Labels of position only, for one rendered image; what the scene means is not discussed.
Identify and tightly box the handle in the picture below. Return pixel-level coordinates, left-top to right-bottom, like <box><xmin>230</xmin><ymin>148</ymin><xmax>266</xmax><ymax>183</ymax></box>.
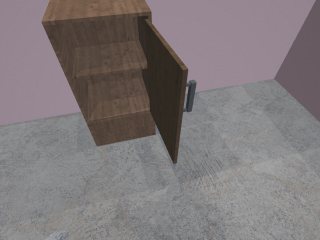
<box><xmin>183</xmin><ymin>79</ymin><xmax>197</xmax><ymax>112</ymax></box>

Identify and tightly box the left robot hand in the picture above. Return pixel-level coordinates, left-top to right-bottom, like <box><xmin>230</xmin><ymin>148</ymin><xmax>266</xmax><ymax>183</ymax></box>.
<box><xmin>45</xmin><ymin>230</ymin><xmax>69</xmax><ymax>240</ymax></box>

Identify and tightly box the cupboard door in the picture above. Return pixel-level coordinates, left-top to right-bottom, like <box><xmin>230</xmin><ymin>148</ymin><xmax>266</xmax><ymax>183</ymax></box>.
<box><xmin>144</xmin><ymin>19</ymin><xmax>189</xmax><ymax>164</ymax></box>

